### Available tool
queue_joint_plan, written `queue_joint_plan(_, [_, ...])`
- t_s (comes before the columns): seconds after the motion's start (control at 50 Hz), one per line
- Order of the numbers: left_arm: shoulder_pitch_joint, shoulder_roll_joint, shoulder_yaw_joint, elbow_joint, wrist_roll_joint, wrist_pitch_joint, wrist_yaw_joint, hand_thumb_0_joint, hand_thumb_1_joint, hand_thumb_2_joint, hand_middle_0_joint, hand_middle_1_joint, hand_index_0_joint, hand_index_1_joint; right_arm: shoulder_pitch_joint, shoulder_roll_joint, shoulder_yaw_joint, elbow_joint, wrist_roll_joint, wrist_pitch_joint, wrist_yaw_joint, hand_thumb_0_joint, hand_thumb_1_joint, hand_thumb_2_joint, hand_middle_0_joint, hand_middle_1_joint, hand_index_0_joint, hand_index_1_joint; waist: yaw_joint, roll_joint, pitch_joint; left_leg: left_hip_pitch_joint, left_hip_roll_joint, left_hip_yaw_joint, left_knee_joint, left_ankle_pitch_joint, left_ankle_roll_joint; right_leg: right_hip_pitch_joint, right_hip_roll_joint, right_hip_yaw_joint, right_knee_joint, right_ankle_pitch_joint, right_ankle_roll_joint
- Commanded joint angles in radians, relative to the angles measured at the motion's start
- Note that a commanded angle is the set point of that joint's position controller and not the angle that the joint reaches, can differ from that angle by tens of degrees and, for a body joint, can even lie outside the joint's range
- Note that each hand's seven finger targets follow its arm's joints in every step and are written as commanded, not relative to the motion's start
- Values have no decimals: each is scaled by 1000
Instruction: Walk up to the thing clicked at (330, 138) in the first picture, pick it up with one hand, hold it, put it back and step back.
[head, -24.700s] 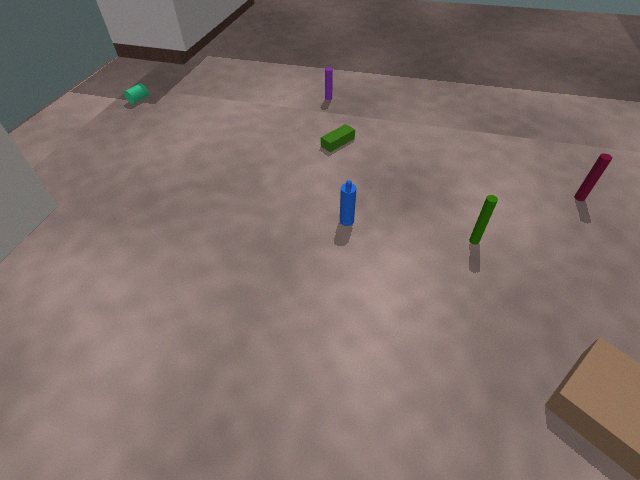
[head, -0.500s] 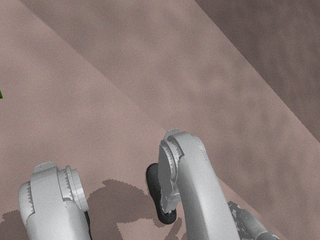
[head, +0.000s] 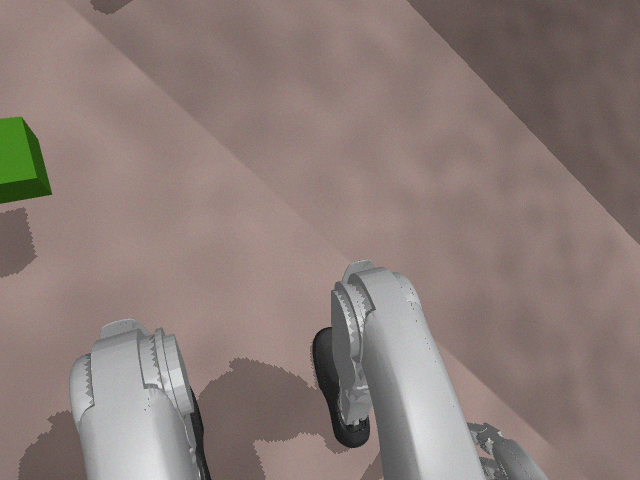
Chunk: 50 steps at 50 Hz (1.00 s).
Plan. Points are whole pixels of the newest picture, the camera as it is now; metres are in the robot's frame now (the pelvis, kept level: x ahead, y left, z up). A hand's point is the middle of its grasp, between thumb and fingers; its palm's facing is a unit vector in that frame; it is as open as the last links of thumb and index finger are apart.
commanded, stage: lift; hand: left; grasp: from above
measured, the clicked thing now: out of the picture +0.50 +0.36 -0.18
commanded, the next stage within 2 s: hold in 1.60 s
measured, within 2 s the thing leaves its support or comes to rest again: neither
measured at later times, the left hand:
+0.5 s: hand out of the picture +0.42 +0.36 -0.02, palm faces -0.44 -0.12 -0.89, open 10.5 cm
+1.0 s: hand out of the picture +0.35 +0.30 +0.19, palm faces -0.41 -0.14 -0.90, open 10.5 cm
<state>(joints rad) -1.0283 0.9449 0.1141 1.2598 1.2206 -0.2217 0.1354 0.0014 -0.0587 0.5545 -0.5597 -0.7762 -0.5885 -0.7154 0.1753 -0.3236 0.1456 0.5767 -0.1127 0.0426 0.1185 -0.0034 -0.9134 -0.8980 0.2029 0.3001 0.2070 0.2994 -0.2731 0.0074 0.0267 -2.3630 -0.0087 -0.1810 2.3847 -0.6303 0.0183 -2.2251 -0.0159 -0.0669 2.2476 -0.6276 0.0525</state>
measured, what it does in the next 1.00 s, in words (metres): rises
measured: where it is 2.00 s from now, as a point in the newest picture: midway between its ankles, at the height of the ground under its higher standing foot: (270, 436)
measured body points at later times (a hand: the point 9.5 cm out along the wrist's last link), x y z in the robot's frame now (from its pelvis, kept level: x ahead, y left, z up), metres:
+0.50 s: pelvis +0.00 +0.00 +0.08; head +0.21 +0.08 +0.47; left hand +0.44 +0.36 +0.03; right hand +0.12 -0.27 -0.03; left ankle +0.08 +0.12 -0.30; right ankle +0.12 -0.15 -0.30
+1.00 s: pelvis +0.02 -0.01 +0.26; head +0.14 +0.02 +0.69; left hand +0.37 +0.30 +0.24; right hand +0.18 -0.25 +0.14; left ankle +0.08 +0.12 -0.30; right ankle +0.12 -0.15 -0.30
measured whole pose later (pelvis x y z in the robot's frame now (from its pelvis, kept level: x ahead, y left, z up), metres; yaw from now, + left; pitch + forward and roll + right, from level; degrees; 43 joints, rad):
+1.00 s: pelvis +0.02 -0.01 +0.26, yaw +8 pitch +24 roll -4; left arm -0.37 0.54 -0.06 0.65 0.97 -0.06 0.04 0.00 -0.01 0.50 -0.56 -0.74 -0.59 -0.67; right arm 0.16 -0.24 0.00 0.66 0.04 0.05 -0.04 0.00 -0.90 -0.89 0.20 0.30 0.21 0.30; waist -0.08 0.06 -0.15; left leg -1.38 0.05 -0.05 1.52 -0.55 0.00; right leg -1.34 -0.03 -0.02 1.45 -0.52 0.05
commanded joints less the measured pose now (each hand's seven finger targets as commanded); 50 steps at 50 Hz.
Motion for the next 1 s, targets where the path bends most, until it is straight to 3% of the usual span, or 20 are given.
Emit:
queue_joint_plan(0.0, [-267,302,65,-211,-53,18,-1,0,520,810,-844,-898,-886,-853,215,-274,-119,-13,9,16,-15,0,-918,-905,199,300,199,300,6,414,-790,669,0,88,-305,157,-3,309,31,-97,-210,175,-97])
queue_joint_plan(0.1, [-217,264,66,-312,-90,13,-34,0,539,810,-866,-862,-905,-821,221,-250,-140,-8,22,32,-25,0,-914,-904,200,300,200,300,27,388,-839,695,-3,111,-330,176,6,369,27,-75,-254,190,-96])
queue_joint_plan(0.14, [-204,299,97,-352,-90,9,-37,0,527,786,-855,-844,-893,-802,221,-255,-156,-10,31,41,-33,0,-914,-904,200,300,200,300,44,371,-846,701,-7,110,-356,155,5,369,25,-70,-272,170,-101])
queue_joint_plan(0.16, [-187,280,95,-366,-98,7,-42,0,523,792,-857,-839,-893,-800,215,-249,-164,-11,34,44,-36,0,-915,-904,200,300,200,300,52,376,-830,703,-12,110,-369,147,3,363,21,-66,-282,162,-104])
queue_joint_plan(0.18, [-192,250,79,-403,-108,2,-47,0,526,793,-854,-850,-893,-808,211,-233,-166,-9,37,46,-38,0,-913,-903,200,300,200,300,52,385,-870,728,-5,114,-385,148,7,382,23,-62,-285,173,-97])
queue_joint_plan(0.24, [-121,193,66,-399,-124,4,-59,0,545,809,-859,-861,-898,-818,212,-225,-184,1,48,49,-44,0,-912,-903,200,300,200,300,63,354,-845,768,-5,100,-431,157,8,377,19,-56,-314,179,-96])
queue_joint_plan(0.28, [-117,209,73,-442,-127,7,-64,0,554,794,-860,-860,-901,-815,203,-221,-192,-3,54,53,-50,0,-911,-903,200,300,200,300,81,361,-884,807,1,95,-464,145,10,394,20,-51,-328,177,-93])
queue_joint_plan(0.34, [-70,123,36,-471,-155,12,-77,0,558,820,-852,-892,-895,-846,184,-211,-206,-5,64,54,-56,0,-910,-903,200,300,200,300,78,336,-816,817,3,61,-536,69,9,393,19,-55,-362,137,-91])
queue_joint_plan(0.38, [-60,123,35,-516,-169,14,-80,0,535,815,-823,-915,-871,-863,178,-197,-206,-11,72,51,-62,0,-910,-903,200,300,200,300,88,329,-865,843,11,68,-570,63,15,454,24,-46,-385,152,-81])
queue_joint_plan(0.46, [21,98,36,-578,-198,29,-86,0,547,802,-817,-924,-870,-866,150,-188,-219,-16,88,46,-77,0,-907,-901,200,300,200,300,110,306,-836,916,15,44,-662,40,10,506,24,-44,-444,141,-77])
queue_joint_plan(0.52, [40,78,30,-653,-210,40,-82,0,538,784,-808,-911,-862,-853,137,-176,-225,-15,97,41,-89,0,-905,-900,200,300,200,300,119,298,-873,989,21,53,-709,70,9,578,24,-37,-495,164,-72])
queue_joint_plan(0.66, [214,-6,9,-708,-235,97,-71,0,505,782,-786,-887,-836,-833,89,-142,-226,-9,114,31,-113,0,-899,-898,200,300,200,300,154,238,-809,1113,30,66,-850,113,7,751,27,-26,-647,186,-64])
queue_joint_plan(0.74, [286,-68,-31,-771,-247,133,-75,0,510,780,-784,-898,-838,-841,70,-117,-225,-9,123,26,-126,0,-896,-897,200,300,200,300,159,196,-775,1174,33,100,-924,128,10,878,33,-15,-761,193,-62])
queue_joint_plan(0.8, [348,-83,-28,-781,-263,154,-72,0,524,746,-806,-845,-856,-791,49,-109,-218,-10,133,15,-140,0,-896,-897,200,300,200,300,176,180,-699,1218,35,94,-1024,57,4,954,35,-8,-833,150,-61])
queue_joint_plan(0.82, [335,-96,-40,-811,-265,157,-71,0,530,764,-815,-850,-863,-800,46,-105,-220,-9,134,11,-146,0,-895,-897,200,300,200,300,169,175,-692,1239,37,99,-1046,50,5,982,35,-3,-866,145,-59])
queue_joint_plan(0.94, [398,-164,-78,-772,-262,170,-51,0,525,737,-802,-849,-853,-794,52,-85,-212,6,145,-28,-175,0,-896,-897,200,300,200,300,176,118,-590,1348,34,108,-1173,87,1,1137,35,21,-1014,167,-60])
queue_joint_plan(0.98, [397,-169,-81,-749,-245,169,-38,0,518,747,-811,-838,-857,-789,58,-80,-211,9,148,-41,-182,0,-896,-898,200,300,200,300,183,103,-570,1389,30,116,-1213,92,1,1193,35,30,-1068,164,-62])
